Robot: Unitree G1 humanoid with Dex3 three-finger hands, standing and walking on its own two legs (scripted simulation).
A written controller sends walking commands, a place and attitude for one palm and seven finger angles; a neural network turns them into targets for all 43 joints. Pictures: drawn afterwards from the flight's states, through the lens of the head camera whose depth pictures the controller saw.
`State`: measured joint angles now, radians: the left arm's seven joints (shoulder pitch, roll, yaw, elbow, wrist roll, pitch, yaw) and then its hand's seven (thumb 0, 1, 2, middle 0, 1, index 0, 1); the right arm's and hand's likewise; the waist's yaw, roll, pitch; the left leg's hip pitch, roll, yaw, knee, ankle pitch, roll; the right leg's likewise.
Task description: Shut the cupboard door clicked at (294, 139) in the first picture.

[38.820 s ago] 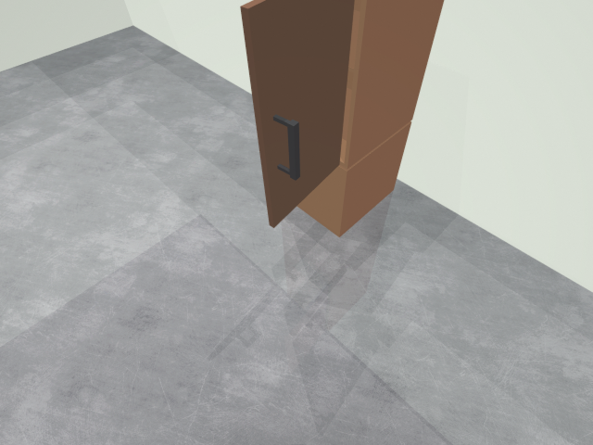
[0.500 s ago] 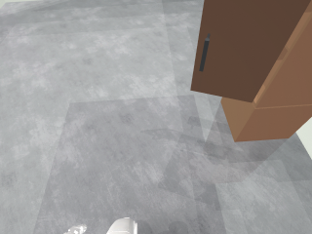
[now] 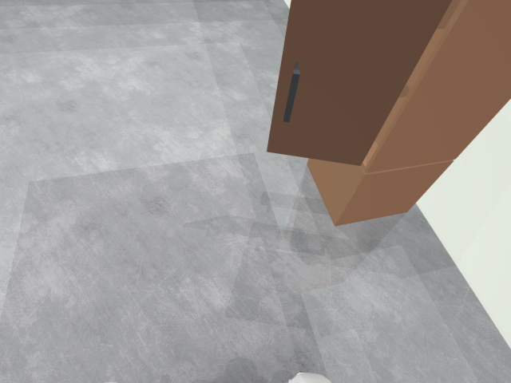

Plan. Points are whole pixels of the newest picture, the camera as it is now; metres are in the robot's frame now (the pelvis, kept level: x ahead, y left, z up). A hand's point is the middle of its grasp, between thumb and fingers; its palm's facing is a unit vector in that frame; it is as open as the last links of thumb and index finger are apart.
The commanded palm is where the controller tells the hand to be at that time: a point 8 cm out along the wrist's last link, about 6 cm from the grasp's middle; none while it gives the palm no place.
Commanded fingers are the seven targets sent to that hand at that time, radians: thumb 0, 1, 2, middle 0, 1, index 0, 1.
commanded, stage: take the last steps up to it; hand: left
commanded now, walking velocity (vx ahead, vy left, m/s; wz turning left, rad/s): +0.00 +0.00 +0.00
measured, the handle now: (291, 93) +0.84 -0.06 -0.07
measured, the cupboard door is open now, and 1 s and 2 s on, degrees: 69 69 69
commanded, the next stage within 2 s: come to a stop and stand still in 1.10 s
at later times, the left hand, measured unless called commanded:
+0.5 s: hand out of the picture +0.10 +0.11 -0.18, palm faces -0.08 -0.98 -0.16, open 7.3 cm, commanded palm none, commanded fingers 0.00 0.90 0.90 -0.20 -0.30 -0.20 -0.30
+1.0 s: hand (231, 256) +0.38 +0.06 -0.17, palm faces -0.19 -0.96 -0.20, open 7.4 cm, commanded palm none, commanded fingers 0.00 0.90 0.90 -0.20 -0.30 -0.20 -0.30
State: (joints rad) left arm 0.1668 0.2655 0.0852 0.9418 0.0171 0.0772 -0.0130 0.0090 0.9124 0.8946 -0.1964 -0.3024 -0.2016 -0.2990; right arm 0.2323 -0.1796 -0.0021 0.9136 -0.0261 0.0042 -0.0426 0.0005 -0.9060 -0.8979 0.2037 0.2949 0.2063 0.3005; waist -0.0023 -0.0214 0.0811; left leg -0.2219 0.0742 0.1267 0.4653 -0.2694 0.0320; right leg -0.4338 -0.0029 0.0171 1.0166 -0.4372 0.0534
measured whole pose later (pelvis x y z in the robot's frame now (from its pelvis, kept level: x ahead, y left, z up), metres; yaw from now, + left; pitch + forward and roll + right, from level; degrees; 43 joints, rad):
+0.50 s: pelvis +0.08 -0.06 -0.01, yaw -5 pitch +1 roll -2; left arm 0.31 0.16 0.04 1.05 0.02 -0.01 -0.01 0.01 0.91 0.89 -0.20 -0.30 -0.21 -0.30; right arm 0.23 -0.23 -0.06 0.99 -0.03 0.01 0.00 0.00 -0.91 -0.90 0.20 0.29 0.20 0.30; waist -0.03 0.02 0.03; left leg -0.55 0.11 0.07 0.93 -0.32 -0.05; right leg -0.03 0.08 -0.06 0.33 -0.32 -0.07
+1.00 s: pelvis +0.26 -0.11 +0.00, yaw -10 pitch +0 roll -1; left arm 0.15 0.22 0.07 1.01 0.03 0.02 -0.03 0.01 0.91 0.90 -0.19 -0.30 -0.20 -0.30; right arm 0.39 -0.15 -0.04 1.06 -0.04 -0.03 -0.01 0.00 -0.91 -0.90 0.20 0.29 0.21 0.30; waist -0.05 0.00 0.07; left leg -0.07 0.11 0.17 0.38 -0.29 -0.04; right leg -0.52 -0.10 -0.04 0.72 -0.16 0.02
